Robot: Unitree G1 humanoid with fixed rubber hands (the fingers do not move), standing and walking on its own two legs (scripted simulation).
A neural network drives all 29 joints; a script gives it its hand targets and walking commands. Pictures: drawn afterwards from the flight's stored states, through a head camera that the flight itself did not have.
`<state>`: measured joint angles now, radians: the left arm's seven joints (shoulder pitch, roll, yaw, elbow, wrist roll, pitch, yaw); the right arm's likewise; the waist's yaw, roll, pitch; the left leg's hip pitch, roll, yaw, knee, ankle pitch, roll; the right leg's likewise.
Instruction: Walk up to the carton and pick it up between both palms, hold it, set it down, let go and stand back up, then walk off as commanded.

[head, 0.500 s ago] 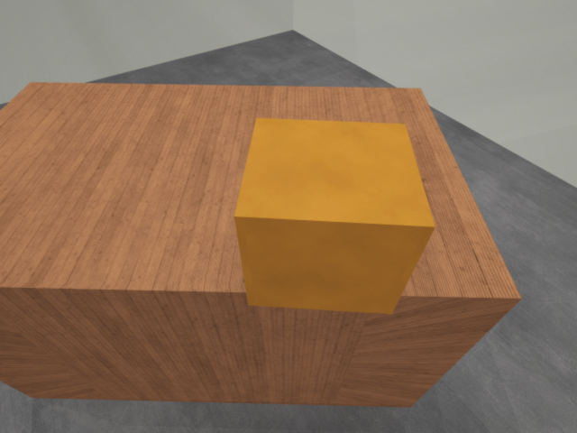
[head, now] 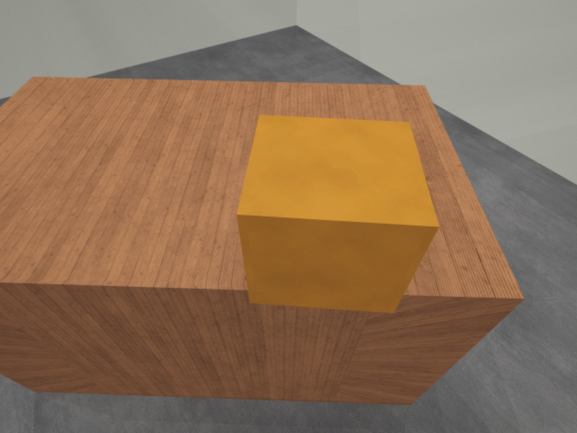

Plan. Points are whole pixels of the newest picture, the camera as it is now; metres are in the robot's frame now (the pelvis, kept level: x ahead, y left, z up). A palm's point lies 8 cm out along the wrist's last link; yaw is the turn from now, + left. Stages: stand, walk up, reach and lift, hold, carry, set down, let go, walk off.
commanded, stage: walk off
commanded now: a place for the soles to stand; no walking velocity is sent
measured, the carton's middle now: (327, 215) +0.43 -0.05 +0.05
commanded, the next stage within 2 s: none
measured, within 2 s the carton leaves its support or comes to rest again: neither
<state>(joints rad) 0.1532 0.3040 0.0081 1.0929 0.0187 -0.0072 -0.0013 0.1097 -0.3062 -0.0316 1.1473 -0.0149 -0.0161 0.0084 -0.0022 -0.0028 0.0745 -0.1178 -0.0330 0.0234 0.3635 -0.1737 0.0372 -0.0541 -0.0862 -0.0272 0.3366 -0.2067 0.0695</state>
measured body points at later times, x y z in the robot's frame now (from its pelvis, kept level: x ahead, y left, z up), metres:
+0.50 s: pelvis -0.09 -0.07 -0.04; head -0.01 -0.12 +0.39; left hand -0.01 +0.24 -0.13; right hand +0.03 -0.38 -0.20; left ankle -0.11 +0.09 -0.67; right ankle -0.05 -0.13 -0.75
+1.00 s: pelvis -0.26 -0.06 -0.05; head -0.21 -0.05 +0.39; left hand -0.17 +0.25 -0.18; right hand -0.19 -0.36 -0.17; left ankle -0.26 +0.07 -0.75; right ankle -0.12 -0.15 -0.70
